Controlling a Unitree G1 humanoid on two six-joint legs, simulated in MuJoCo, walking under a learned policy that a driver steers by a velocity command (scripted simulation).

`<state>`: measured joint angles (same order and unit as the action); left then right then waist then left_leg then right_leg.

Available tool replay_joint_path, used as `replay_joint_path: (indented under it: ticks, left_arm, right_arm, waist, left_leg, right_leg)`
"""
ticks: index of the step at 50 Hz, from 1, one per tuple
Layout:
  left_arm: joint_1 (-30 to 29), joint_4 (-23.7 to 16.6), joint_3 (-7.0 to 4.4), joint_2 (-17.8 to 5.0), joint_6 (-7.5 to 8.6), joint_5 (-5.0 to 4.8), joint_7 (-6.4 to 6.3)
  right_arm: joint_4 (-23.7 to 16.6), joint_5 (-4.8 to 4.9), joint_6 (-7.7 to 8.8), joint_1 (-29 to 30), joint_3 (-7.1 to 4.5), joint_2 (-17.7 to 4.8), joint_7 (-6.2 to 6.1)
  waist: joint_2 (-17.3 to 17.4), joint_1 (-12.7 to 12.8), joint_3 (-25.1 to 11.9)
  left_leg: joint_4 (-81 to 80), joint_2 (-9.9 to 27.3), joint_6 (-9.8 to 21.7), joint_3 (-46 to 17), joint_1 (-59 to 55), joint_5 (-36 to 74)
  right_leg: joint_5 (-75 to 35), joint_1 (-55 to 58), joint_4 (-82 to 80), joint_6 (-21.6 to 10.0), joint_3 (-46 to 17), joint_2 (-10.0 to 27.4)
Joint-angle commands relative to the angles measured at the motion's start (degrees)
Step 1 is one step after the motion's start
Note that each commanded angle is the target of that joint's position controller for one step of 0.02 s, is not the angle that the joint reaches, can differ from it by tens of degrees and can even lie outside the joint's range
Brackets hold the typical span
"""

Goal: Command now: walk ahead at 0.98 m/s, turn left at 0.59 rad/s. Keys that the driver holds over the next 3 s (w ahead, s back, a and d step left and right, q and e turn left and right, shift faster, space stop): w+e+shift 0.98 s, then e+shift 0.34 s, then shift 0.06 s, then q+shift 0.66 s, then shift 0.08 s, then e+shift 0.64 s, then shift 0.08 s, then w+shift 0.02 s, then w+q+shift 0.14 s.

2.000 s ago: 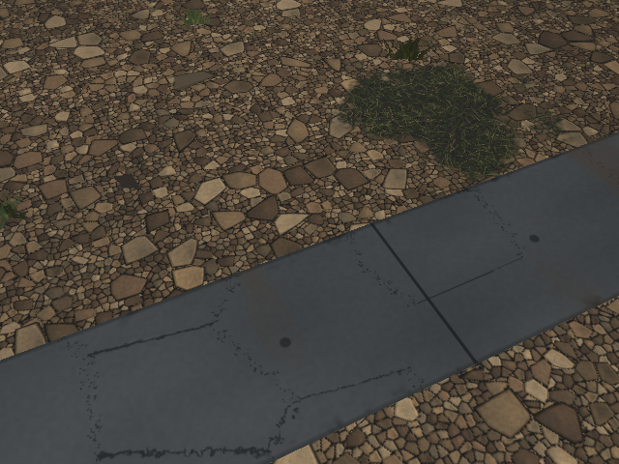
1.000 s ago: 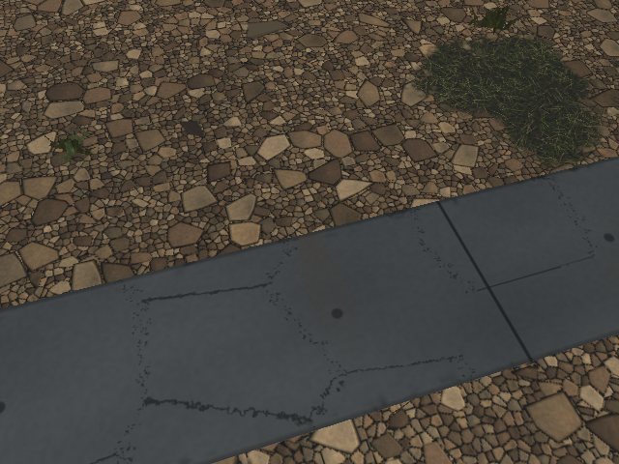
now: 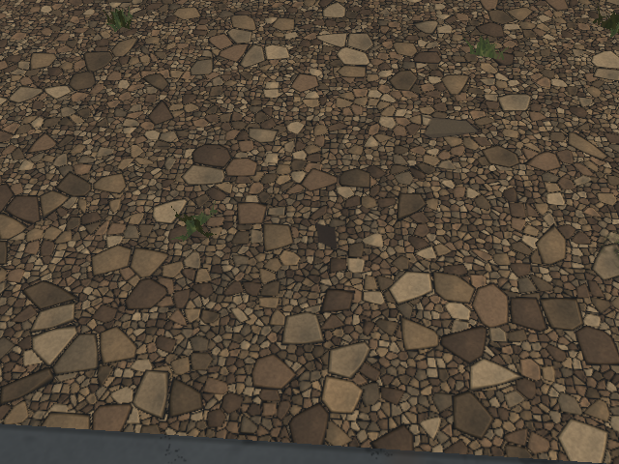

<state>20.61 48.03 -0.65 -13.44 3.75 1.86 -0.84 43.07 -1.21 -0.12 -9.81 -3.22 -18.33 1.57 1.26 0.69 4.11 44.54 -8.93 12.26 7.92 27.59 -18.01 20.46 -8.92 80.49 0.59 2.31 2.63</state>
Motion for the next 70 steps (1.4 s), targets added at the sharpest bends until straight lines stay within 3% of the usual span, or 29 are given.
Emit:
replay_joint_path:
  ticks: [1,4,9,14,16,17,18,19,20,22,23,25,27,32,35,37,38,40,41,43,46,49,51,52,53,54,57,68,70]
  left_arm:
    - [-4.2,-8.9,-1.33,-9.8,2.85,-0.09,-0.06]
    - [-1.7,-7.1,-0.19,-5.9,-1.51,0.75,1.36]
    - [-17.1,-9.9,0.53,-4.6,-1.34,-1.34,3.36]
    - [-5.9,-3.5,-2.81,-8.4,0.44,-1.92,3.86]
    - [10.2,2.4,-4.5,-11.6,0.32,-0.22,3.44]
    - [30.6,8.9,-6.56,-15.0,-1.04,-0.41,2.5]
    - [39.0,12.0,-7.58,-16.4,-2.06,-1.76,1.93]
    - [24.0,8.5,-6.37,-16.3,-2.02,-2.53,1.44]
    - [11.6,1.5,-5.57,-11.8,-1.11,-0.78,0.83]
    - [0.1,-0.8,-4.53,-8.3,-0.03,-0.88,-0.56]
    - [-12.6,-5.6,-6.47,-18.2,0.98,0.19,-2.31]
    - [-6.4,-0.7,-7.04,-16.6,3.61,0.49,-1.24]
    - [-1.4,1.2,-6.33,-12.1,5.79,-1.07,-2.09]
    - [1.1,4.6,-7.18,-10.4,1.28,-0.06,-2.14]
    - [-5.7,1.7,-7.87,-12.9,-1.65,-1.47,-1.61]
    - [-8.3,-3.4,-5.7,-5.9,-1.36,-3.36,0.32]
    - [-1.6,-5.8,-3.66,-0.4,-0.6,-4.85,-0.54]
    - [-8.3,-5.6,-2.41,-0.9,-0.39,0.68,-0.49]
    - [-11.6,-12.1,-1.53,-1.7,-0.67,2.49,1.12]
    - [-19.6,-12.5,-2.71,-7.6,-2.08,2.03,3.89]
    - [-23.3,-14.2,-0.92,-4.4,-2.8,0.56,5.42]
    - [-12.0,-11.0,-1.08,-5.8,-2.74,-0.75,5.07]
    - [10.2,-4.0,-4.55,-11.8,-2.33,-0.48,3.69]
    - [5.9,-5.0,-6.38,-17.6,-3.17,-2.07,2.25]
    - [6.5,-8.4,-6.88,-21.2,-4.01,-0.4,1.71]
    - [5.5,-8.8,-6.94,-19.4,-4.41,-0.11,0.4]
    - [-5.7,-8.9,-4.88,-12.9,-3.51,-1.54,-0.76]
    - [-8.4,-9.0,-5.88,-12.0,-3.73,-1.51,0.19]
    - [-7.4,-9.9,-5.4,-9.8,-2.81,-2.11,0.04]
  right_arm:
    - [1.2,-0.5,0.93,-12.4,-2.99,-8.2,-2.09]
    - [2.0,-0.02,4.68,-9.8,-0.76,-4.0,-2.04]
    - [4.4,1.86,7.84,-14.4,-0.15,-3.4,-0.55]
    - [5.8,0.51,8.78,-11.4,-0.01,-3.9,-2.8]
    - [4.0,-0.43,7.79,-4.4,-0.35,-5.8,-4.66]
    - [1.8,-0.17,7.39,5.6,-1.6,-9.8,-4.98]
    - [-1.2,1.6,7.27,10.5,-1.6,-8.8,-3.79]
    - [-6.5,0.63,8.73,7.6,1.56,-2.3,-2.67]
    - [-7.3,-1.16,9.39,7.6,1.98,-4.0,-2.51]
    - [-3.6,-3.36,8.15,12.1,0.29,-8.6,-1.67]
    - [-6.5,-3.34,7.89,5.8,1.07,-6.1,-0.23]
    - [0.2,-2.57,6.13,-5.9,1.36,-2.2,0.96]
    - [-5.0,-2.6,6.55,8.7,2.15,-2.8,1.65]
    - [-3.1,-2.01,8.1,7.5,3.38,0.6,2.5]
    - [2.7,-2.74,8.17,-8.5,0.78,-3.6,0.36]
    - [4.5,-3.4,7.37,-16.2,-0.16,-6.4,0.12]
    - [4.6,-4.27,8.0,-16.8,-0.24,-6.2,0.34]
    - [6.1,-1.6,7.48,-17.8,-0.2,-1.3,-0.78]
    - [4.4,-1.64,7.66,-9.7,-2.79,-9.8,-2.27]
    - [6.3,-1.23,9.35,-6.9,0.01,-0.8,-2.23]
    - [8.2,0.01,8.48,-8.9,-0.15,-1.0,-1.85]
    - [7.8,-0.46,7.18,-10.2,-1.09,-5.3,-2.61]
    - [6.0,0.75,6.46,-6.1,-1.34,-7.2,-2.19]
    - [3.1,0.16,5.97,-7.9,-0.45,-2.3,-1.27]
    - [-3.1,0.86,6.29,-8.8,-0.32,-4.7,-1.69]
    - [-4.5,0.74,6.6,-3.6,0.42,-4.9,-1.93]
    - [-3.7,-1.48,3.97,-7.7,0.8,-4.2,-2.79]
    - [-6.5,-0.16,2.14,-6.9,1.66,-3.5,-3.72]
    - [-3.5,-0.76,4.08,-16.5,0.8,-6.2,-4.22]
  waist:
    - [-8.3,-2.3,-4.2]
    - [-6.2,3.0,0.1]
    - [-4.0,-2.8,6.2]
    - [4.2,2.4,-3.5]
    - [5.9,11.0,-7.5]
    - [4.2,22.2,-13.4]
    - [-16.4,26.7,-12.1]
    - [-29.8,14.4,-8.0]
    - [-12.9,8.8,-4.3]
    - [17.3,4.0,5.7]
    - [9.1,-6.6,1.9]
    - [1.0,-6.9,-6.8]
    - [1.1,-0.3,-1.3]
    - [-1.7,2.1,1.4]
    - [0.3,-6.9,-1.1]
    - [0.5,-7.2,-6.4]
    - [14.4,-2.5,-13.0]
    - [8.3,-4.8,-9.9]
    - [22.3,-1.2,-12.4]
    - [3.2,0.3,3.8]
    - [0.1,0.7,5.1]
    - [4.4,7.3,-3.7]
    - [0.7,17.9,-15.4]
    - [-14.9,11.8,-16.3]
    - [-10.6,10.0,-29.6]
    - [-1.4,10.5,-25.4]
    - [6.0,-1.3,-2.3]
    - [-3.4,-2.7,-9.9]
    - [3.0,-7.0,-12.6]
  left_leg:
    - [-30.5,22.5,9.3,-41.4,-30.9,-1.8]
    - [-33.5,16.8,5.1,-28.3,-10.3,1.8]
    - [-38.2,9.3,-4.7,-8.8,-8.6,32.4]
    - [-25.5,11.5,-11.8,1.6,-22.1,48.5]
    - [-4.1,13.8,-13.1,3.1,-22.4,65.2]
    - [21.2,15.4,-12.7,1.4,-14.6,65.7]
    - [53.6,5.2,-16.3,1.2,15.3,31.6]
    - [56.9,1.4,-15.1,-8.1,35.0,-15.9]
    - [47.3,7.8,-13.3,-18.0,29.6,-14.9]
    - [23.1,13.3,-13.7,-16.3,9.2,-12.2]
    - [7.7,13.2,-13.8,-16.3,-5.8,-11.4]
    - [16.2,10.8,-15.8,-7.5,-25.8,24.5]
    - [2.8,12.7,-16.0,-10.9,-14.0,36.5]
    - [-20.2,8.1,-14.5,-8.8,-27.1,40.6]
    - [-38.2,19.1,-11.1,-15.0,-44.5,52.6]
    - [-21.3,22.7,-13.8,-13.1,-52.9,60.2]
    - [-5.8,32.1,-13.9,-15.1,-66.2,72.4]
    - [-13.7,29.1,-12.8,-10.5,-52.4,48.8]
    - [-23.4,39.5,-5.6,-30.8,-40.2,17.6]
    - [-29.3,34.3,-6.1,-20.7,-25.4,29.7]
    - [-32.7,25.5,-11.0,-3.3,-20.6,44.9]
    - [-13.8,22.5,-12.6,4.5,-18.1,80.8]
    - [24.4,19.7,-13.9,3.7,-2.9,50.9]
    - [53.3,8.5,-15.4,4.9,10.1,-11.8]
    - [62.0,8.3,-16.2,-8.1,21.2,-13.8]
    - [57.6,10.4,-15.9,-11.3,25.5,-9.6]
    - [41.0,15.1,-16.8,-10.6,16.9,-9.0]
    - [-13.5,5.4,-14.3,-6.8,-15.4,20.6]
    - [-20.1,15.0,-10.2,-13.0,-28.4,50.2]
  right_leg:
    - [-1.8,-37.1,5.2,-1.2,-5.5,3.6]
    - [-1.4,-27.1,-4.8,-0.3,-5.4,7.5]
    - [-27.7,-22.2,-37.3,-4.5,2.2,3.8]
    - [-48.4,-7.9,-41.1,-10.9,4.1,-4.7]
    - [-42.4,3.9,-37.6,-12.3,5.3,-7.4]
    - [-37.1,18.9,-35.4,-14.8,0.7,-4.5]
    - [-29.3,40.3,-43.7,-18.4,-6.2,-1.8]
    - [-2.5,35.6,-61.2,-23.0,-37.0,8.6]
    - [-0.8,20.8,-63.7,-22.5,-48.7,11.3]
    - [-8.7,-11.6,-59.0,-14.7,-30.0,2.9]
    - [0.4,-24.9,-64.4,-15.5,-35.4,5.6]
    - [-1.2,-32.1,-60.0,-15.5,-27.8,1.1]
    - [16.7,-27.4,-55.3,-12.2,-25.7,-3.0]
    - [15.1,-26.2,-35.1,-9.4,-18.8,-7.3]
    - [19.9,-33.6,-4.3,-7.5,-9.9,-11.0]
    - [17.1,-43.9,11.7,-9.4,-6.8,-9.8]
    - [15.6,-57.3,11.4,-10.1,-6.0,-3.3]
    - [1.7,-61.9,7.8,-8.6,-2.6,0.5]
    - [-4.9,-57.0,1.5,-6.1,-8.1,7.3]
    - [-8.5,-53.2,-5.2,-4.0,-9.6,7.6]
    - [-9.8,-39.3,-19.5,-7.7,2.8,4.1]
    - [-7.5,-11.4,-28.3,-12.1,10.6,-6.9]
    - [-19.8,21.7,-39.7,-17.8,0.6,-6.6]
    - [-40.6,28.2,-42.1,-22.0,-18.2,6.1]
    - [-50.1,40.8,-47.0,-31.4,-39.9,15.8]
    - [-44.8,36.9,-53.3,-29.3,-41.9,15.5]
    - [-52.9,3.9,-58.1,-22.7,-26.5,8.7]
    - [-45.2,-6.7,-42.4,-7.1,-17.2,-7.7]
    - [-19.5,-9.5,-20.1,-2.9,-12.2,-12.1]
